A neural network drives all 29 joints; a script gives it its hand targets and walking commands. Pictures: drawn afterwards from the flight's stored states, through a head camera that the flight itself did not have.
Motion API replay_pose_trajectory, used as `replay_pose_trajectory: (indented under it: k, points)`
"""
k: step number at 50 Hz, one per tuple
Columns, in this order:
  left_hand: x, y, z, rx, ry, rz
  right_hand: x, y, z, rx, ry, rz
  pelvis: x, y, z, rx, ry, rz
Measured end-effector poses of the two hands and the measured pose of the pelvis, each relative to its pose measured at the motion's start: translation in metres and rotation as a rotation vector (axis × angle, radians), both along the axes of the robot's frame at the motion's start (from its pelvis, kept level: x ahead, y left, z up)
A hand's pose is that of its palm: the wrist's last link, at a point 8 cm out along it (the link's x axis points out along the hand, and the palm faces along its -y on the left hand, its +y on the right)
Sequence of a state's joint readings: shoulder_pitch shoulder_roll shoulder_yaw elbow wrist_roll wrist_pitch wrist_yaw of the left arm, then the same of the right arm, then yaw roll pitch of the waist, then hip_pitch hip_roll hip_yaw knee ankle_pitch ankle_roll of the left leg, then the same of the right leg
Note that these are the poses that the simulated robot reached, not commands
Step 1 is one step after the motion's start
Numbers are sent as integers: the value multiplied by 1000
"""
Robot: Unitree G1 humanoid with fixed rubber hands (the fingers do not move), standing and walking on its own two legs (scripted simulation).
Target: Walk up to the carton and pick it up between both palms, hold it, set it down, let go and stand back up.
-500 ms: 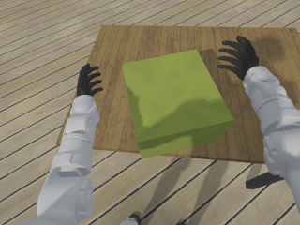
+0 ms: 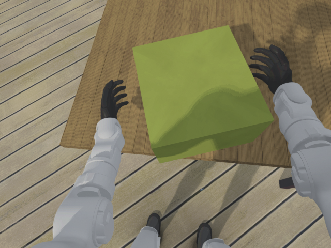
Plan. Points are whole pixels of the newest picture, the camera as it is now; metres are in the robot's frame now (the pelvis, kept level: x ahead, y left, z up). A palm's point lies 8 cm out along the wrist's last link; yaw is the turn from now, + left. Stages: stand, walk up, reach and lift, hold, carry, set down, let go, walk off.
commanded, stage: reach and lift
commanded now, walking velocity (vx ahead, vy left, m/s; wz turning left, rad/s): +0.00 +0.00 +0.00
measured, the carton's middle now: (193, 95) +0.48 +0.02 -0.03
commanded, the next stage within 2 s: none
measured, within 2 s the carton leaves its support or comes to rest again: neither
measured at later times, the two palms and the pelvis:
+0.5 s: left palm (124, 114) +0.40 +0.19 -0.01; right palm (274, 79) +0.51 -0.16 +0.02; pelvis +0.00 +0.00 +0.00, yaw +0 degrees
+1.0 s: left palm (125, 117) +0.40 +0.18 -0.01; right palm (271, 79) +0.51 -0.15 +0.02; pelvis +0.00 +0.00 +0.00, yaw +0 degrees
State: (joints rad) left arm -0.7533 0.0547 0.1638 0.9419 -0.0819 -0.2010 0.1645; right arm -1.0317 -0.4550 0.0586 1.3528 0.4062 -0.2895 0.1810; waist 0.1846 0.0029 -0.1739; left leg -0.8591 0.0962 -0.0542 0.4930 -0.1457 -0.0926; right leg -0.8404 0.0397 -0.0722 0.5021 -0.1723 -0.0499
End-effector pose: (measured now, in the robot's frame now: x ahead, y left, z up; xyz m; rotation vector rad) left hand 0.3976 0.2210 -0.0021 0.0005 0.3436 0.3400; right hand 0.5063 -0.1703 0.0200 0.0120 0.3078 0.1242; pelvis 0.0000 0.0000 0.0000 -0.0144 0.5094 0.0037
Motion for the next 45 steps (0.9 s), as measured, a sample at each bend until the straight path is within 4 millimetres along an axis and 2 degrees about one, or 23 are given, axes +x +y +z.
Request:
replay_pose_trajectory:
  k: [4,15,36,45]
  points:
    - [3,-5,-6,-14,-8,2,4,2,-3,-8,-29,13,1,0,-2,0,30,-1]
    - [6,-33,-6,-116,-51,12,6,5,-1,-80,-51,55,2,0,-2,-1,39,-1]
    - [0,-38,-6,-127,-71,56,3,16,0,-224,-47,192,0,0,-2,0,37,-1]
    - [-1,-38,-7,-128,-91,48,3,16,0,-241,-49,195,1,-2,-2,1,40,-1]
